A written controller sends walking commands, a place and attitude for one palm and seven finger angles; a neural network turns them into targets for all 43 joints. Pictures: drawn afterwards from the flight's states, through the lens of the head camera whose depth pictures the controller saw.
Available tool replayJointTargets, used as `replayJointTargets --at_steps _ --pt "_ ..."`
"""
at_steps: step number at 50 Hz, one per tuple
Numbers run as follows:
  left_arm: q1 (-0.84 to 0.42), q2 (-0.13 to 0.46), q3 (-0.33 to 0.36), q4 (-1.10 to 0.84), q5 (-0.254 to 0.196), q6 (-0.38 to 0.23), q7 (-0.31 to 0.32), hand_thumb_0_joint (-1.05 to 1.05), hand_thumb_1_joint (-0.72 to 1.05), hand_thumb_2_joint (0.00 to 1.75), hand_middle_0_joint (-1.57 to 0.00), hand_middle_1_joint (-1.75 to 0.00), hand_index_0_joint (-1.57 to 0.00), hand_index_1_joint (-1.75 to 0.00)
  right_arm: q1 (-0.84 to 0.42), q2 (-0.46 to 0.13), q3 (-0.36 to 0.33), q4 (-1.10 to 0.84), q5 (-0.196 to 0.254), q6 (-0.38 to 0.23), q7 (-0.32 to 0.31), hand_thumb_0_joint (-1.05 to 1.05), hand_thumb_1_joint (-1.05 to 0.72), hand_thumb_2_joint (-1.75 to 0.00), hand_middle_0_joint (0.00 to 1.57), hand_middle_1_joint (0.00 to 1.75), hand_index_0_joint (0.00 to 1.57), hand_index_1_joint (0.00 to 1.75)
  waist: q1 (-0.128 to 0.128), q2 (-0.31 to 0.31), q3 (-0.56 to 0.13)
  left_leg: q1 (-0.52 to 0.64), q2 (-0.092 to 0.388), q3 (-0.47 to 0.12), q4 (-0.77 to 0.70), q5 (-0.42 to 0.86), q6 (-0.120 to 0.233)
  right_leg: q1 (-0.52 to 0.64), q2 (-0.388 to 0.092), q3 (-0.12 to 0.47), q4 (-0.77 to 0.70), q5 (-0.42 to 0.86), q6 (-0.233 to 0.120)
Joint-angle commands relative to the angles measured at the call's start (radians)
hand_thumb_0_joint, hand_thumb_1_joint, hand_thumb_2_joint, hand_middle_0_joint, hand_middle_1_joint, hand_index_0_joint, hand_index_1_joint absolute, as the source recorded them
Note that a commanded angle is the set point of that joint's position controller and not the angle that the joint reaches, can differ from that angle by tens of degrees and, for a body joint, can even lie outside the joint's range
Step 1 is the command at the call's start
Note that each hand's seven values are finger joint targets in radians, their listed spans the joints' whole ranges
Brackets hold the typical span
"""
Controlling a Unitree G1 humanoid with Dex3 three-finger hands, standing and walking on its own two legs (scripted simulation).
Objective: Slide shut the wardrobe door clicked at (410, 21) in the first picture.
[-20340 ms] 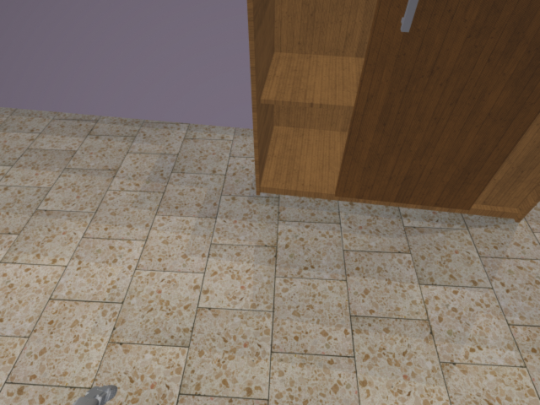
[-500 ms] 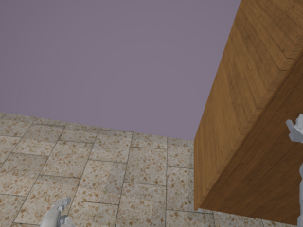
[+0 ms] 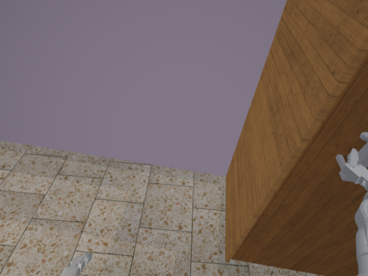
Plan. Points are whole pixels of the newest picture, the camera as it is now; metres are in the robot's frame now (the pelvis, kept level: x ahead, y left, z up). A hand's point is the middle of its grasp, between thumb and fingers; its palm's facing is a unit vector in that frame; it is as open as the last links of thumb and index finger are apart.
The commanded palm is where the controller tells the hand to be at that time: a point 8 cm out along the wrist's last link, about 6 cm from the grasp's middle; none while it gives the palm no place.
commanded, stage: stop walking and hold the door there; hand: right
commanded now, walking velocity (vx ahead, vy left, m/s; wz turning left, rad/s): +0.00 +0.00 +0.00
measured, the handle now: (360, 149) +0.37 -0.36 +0.15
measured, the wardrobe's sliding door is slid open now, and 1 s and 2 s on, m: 0.00 0.00 0.00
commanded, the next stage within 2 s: loosen the grip on the handle in 1.82 s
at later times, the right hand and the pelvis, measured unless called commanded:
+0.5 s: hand (354, 168) +0.32 -0.33 +0.14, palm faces +0.44 +0.86 -0.23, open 6.6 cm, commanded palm +0.28 -0.35 +0.13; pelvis -0.03 -0.06 -0.01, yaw -3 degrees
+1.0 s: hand (353, 168) +0.32 -0.32 +0.14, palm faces +0.36 +0.91 -0.18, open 6.1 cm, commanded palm +0.28 -0.34 +0.13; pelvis -0.06 -0.09 +0.00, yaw -1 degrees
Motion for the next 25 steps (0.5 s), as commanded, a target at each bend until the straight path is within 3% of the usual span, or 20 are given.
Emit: replayJointTargets --at_steps 1,5,8,10,13,17,19,20,21,22,23,24,25 --pt "-0.097 0.134 0.05 -0.147 0.004 -0.038 0.016 0.0 0.9 0.9 -0.2 -0.3 -0.2 -0.3 -0.228 -0.189 0.037 -0.173 -0.024 -0.038 0.016 0.0 -0.9 -0.9 0.45 1.4 0.45 1.4 0.02 0.028 -0.096 -0.012 0.072 -0.089 -0.071 0.063 0.015 0.061 -0.114 0.12 -0.098 0.059 -0.025" --pt "-0.105 0.133 0.048 -0.155 0.004 -0.032 0.015 0.0 0.9 0.9 -0.2 -0.3 -0.2 -0.3 -0.208 -0.197 0.025 -0.18 -0.024 -0.039 0.015 0.0 -0.9 -0.9 0.45 1.4 0.45 1.4 0.02 0.021 -0.086 -0.021 0.071 -0.092 -0.084 0.044 0.016 0.054 -0.11 0.118 -0.104 0.03 -0.021" --pt "-0.119 0.136 0.053 -0.165 0.004 -0.028 0.014 0.0 0.9 0.9 -0.2 -0.3 -0.2 -0.3 -0.205 -0.183 0.036 -0.205 -0.026 -0.042 0.017 0.0 -0.9 -0.9 0.45 1.4 0.45 1.4 0.017 0.019 -0.092 0.01 0.092 -0.098 -0.081 0.133 0.021 0.043 -0.09 0.11 -0.067 0.113 -0.017" --pt "-0.117 0.136 0.058 -0.172 0.003 -0.018 0.012 0.0 0.9 0.9 -0.2 -0.3 -0.2 -0.3 -0.198 -0.192 0.028 -0.221 -0.028 -0.042 0.015 0.0 -0.9 -0.9 0.45 1.4 0.45 1.4 0.015 0.024 -0.109 0.027 0.127 -0.118 -0.07 0.247 0.026 0.043 -0.083 0.104 -0.018 0.188 -0.009" --pt "-0.116 0.137 0.069 -0.181 0.001 0.002 0.007 0.0 0.9 0.9 -0.2 -0.3 -0.2 -0.3 -0.194 -0.201 0.02 -0.217 -0.03 -0.037 0.015 0.0 -0.9 -0.9 0.45 1.4 0.45 1.4 0.021 0.096 -0.144 0.033 0.21 -0.167 -0.061 0.376 0.051 0.031 -0.053 0.097 0.086 0.201 0.007" --pt "-0.129 0.125 0.066 -0.189 0.0 0.019 0.001 0.0 0.9 0.9 -0.2 -0.3 -0.2 -0.3 -0.249 -0.192 0.028 -0.231 -0.026 -0.032 0.023 0.0 -0.9 -0.9 0.45 1.4 0.45 1.4 0.012 0.197 -0.151 0.06 0.359 -0.223 -0.058 0.402 0.113 -0.069 -0.027 0.147 0.18 -0.097 0.013" --pt "-0.133 0.121 0.061 -0.19 -0.001 0.021 0.001 0.0 0.9 0.9 -0.2 -0.3 -0.2 -0.3 -0.279 -0.184 0.04 -0.244 -0.025 -0.025 0.027 0.0 -0.9 -0.9 0.45 1.4 0.45 1.4 0.017 0.211 -0.152 0.03 0.37 -0.194 -0.031 0.342 0.1 -0.048 -0.039 0.161 0.141 -0.089 0.009" --pt "-0.128 0.124 0.061 -0.184 0.0 0.025 0.001 0.0 0.9 0.9 -0.2 -0.3 -0.2 -0.3 -0.296 -0.193 0.033 -0.245 -0.025 -0.022 0.025 0.0 -0.9 -0.9 0.45 1.4 0.45 1.4 0.025 0.207 -0.148 -0.02 0.352 -0.153 -0.002 0.261 0.076 0.002 -0.055 0.162 0.072 -0.024 0.004" --pt "-0.141 0.123 0.058 -0.189 0.001 0.028 0.002 0.0 0.9 0.9 -0.2 -0.3 -0.2 -0.3 -0.309 -0.145 0.078 -0.259 -0.024 -0.023 0.03 0.0 -0.9 -0.9 0.45 1.4 0.45 1.4 0.03 0.148 -0.13 -0.088 0.289 -0.096 0.036 0.137 0.04 0.058 -0.078 0.159 0.007 0.06 -0.007" --pt "-0.149 0.134 0.055 -0.198 0.001 0.029 0.002 0.0 0.9 0.9 -0.2 -0.3 -0.2 -0.3 -0.332 -0.142 0.083 -0.28 -0.025 -0.037 0.031 0.0 -0.9 -0.9 0.45 1.4 0.45 1.4 0.029 0.025 -0.114 -0.153 0.192 -0.025 0.13 -0.015 0.008 0.079 -0.138 0.217 -0.058 0.097 -0.028" --pt "-0.174 0.139 0.047 -0.216 -0.001 0.032 0.0 0.0 0.9 0.9 -0.2 -0.3 -0.2 -0.3 -0.352 -0.113 0.115 -0.327 -0.02 -0.053 0.037 0.0 -0.9 -0.9 0.45 1.4 0.45 1.4 0.025 -0.171 -0.122 -0.187 0.082 0.069 0.319 -0.245 -0.021 0.079 -0.227 0.323 -0.165 0.106 -0.053" --pt "-0.18 0.117 0.04 -0.236 0.003 0.023 -0.002 0.0 0.9 0.9 -0.2 -0.3 -0.2 -0.3 -0.364 -0.085 0.143 -0.376 -0.018 -0.062 0.037 0.0 -0.9 -0.9 0.45 1.4 0.45 1.4 0.021 -0.244 -0.132 -0.215 0.037 0.051 0.557 -0.389 -0.015 0.055 -0.267 0.412 -0.24 0.074 -0.079" --pt "-0.177 0.109 0.04 -0.231 0.002 0.01 -0.003 0.0 0.9 0.9 -0.2 -0.3 -0.2 -0.3 -0.378 -0.075 0.151 -0.4 -0.015 -0.068 0.035 0.0 -0.9 -0.9 0.45 1.4 0.45 1.4 0.017 -0.163 -0.137 -0.237 0.049 0.017 0.622 -0.381 -0.007 0.089 -0.266 0.4 -0.198 0.137 -0.103"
